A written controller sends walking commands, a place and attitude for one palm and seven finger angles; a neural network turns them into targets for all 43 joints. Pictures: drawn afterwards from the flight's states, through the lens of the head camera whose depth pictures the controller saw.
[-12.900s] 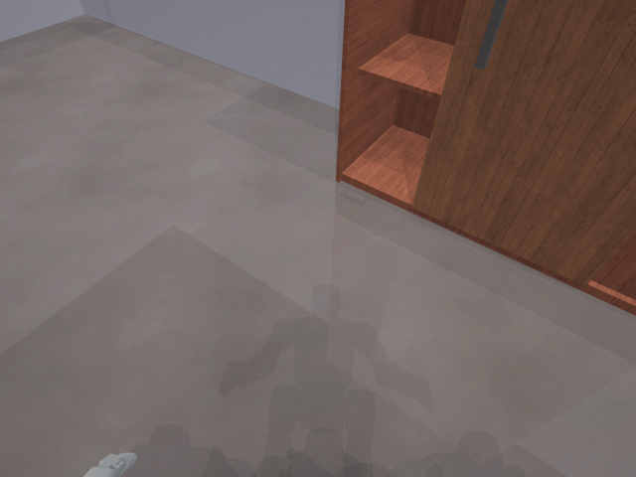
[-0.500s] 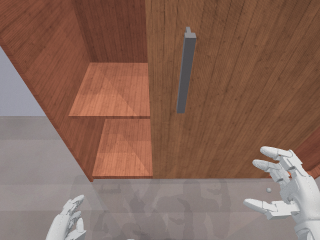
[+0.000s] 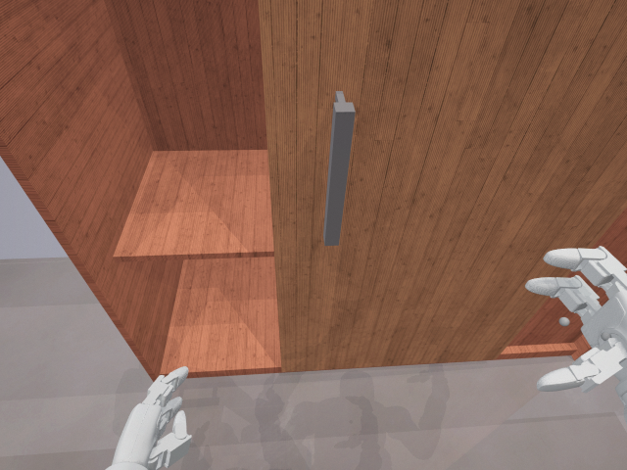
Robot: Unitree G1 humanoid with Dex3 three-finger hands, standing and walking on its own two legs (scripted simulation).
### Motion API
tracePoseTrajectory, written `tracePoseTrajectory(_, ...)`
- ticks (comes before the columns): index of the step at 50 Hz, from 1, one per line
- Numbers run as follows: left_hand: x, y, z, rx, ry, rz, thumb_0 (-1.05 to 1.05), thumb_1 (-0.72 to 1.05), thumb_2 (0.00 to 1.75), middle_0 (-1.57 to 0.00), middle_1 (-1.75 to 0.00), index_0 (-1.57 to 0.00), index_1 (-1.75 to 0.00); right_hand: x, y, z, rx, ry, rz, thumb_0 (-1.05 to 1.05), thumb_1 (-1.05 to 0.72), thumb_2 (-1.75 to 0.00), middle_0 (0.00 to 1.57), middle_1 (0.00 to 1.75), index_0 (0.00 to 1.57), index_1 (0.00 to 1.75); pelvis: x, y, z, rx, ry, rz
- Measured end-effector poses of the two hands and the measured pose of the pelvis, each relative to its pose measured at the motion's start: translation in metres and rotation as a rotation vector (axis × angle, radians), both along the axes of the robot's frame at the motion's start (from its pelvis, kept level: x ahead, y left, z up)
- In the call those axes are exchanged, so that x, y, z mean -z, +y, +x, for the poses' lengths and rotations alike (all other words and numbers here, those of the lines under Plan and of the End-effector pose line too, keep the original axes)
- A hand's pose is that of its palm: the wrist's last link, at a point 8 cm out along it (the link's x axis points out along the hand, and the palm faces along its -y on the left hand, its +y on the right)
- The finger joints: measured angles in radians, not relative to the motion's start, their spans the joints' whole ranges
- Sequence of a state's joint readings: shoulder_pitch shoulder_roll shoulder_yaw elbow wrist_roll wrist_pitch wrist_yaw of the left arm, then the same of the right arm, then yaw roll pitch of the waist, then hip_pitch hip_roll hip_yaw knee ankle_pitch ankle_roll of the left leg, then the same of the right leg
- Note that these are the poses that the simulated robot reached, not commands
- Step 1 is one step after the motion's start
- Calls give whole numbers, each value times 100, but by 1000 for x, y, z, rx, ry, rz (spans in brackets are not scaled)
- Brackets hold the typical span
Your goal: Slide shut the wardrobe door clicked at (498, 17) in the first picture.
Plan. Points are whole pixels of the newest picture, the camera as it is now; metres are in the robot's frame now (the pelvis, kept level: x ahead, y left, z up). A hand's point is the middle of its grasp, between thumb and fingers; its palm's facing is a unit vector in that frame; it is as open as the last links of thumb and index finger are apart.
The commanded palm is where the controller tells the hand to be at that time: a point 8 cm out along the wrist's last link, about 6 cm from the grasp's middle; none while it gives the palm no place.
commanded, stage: raise the hand with hooked fingers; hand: right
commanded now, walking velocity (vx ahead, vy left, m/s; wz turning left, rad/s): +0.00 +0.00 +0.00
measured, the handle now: (335, 175) +0.53 -0.02 +0.10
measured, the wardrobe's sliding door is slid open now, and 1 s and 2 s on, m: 0.38 0.38 0.38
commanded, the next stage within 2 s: move the hooked fingers beside the handle in 0.58 s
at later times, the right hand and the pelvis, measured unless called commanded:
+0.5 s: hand (562, 305) +0.27 -0.26 +0.13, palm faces +0.03 +1.00 -0.07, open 14.0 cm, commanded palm +0.24 -0.31 +0.13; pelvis +0.00 +0.01 +0.01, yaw +1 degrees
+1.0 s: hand (519, 281) +0.31 -0.23 +0.13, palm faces -0.02 +1.00 -0.04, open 14.0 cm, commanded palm +0.28 -0.28 +0.13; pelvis +0.00 +0.01 +0.01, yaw +1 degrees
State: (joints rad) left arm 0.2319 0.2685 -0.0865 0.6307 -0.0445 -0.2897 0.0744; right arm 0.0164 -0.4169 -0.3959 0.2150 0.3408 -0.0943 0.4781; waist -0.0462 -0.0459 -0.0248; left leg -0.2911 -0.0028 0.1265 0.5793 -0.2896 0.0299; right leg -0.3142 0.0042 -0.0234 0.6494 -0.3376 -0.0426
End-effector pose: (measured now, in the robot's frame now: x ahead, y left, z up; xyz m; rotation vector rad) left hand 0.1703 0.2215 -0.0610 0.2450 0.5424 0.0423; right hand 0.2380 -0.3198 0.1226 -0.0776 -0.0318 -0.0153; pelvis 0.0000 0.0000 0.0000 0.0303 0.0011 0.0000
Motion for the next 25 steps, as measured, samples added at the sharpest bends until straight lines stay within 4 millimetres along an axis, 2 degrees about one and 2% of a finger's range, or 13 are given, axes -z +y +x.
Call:
tracePoseTrajectory(6, 0, 10, -8, -21, 28, 16, 1, 90, 90, -21, -30, -20, -30, -16, -12, 9, 6, -14, -8, -1, 50, -30, 31, 120, 30, 120, -3, 2, 0, -1, -10, -4)
tracePoseTrajectory(9, 1, 16, -14, -36, 40, 20, 1, 90, 90, -21, -30, -20, -30, -17, -14, 14, 0, -3, 3, -1, 50, -30, 31, 120, 30, 120, -4, 3, -1, -5, -7, -6)
tracePoseTrajectory(16, 0, 28, -23, -68, 48, 30, 1, 90, 90, -21, -30, -20, -30, -6, 0, 16, -25, 21, 14, -1, 50, -30, 30, 120, 30, 120, -5, 4, -1, -16, -6, -9)
tracePoseTrajectory(25, 0, 28, -25, -76, 40, 22, 1, 90, 90, -20, -29, -20, -30, -11, 2, 13, 8, -5, 7, -1, 50, -30, 31, 120, 30, 120, -6, 7, -1, -16, -18, -11)
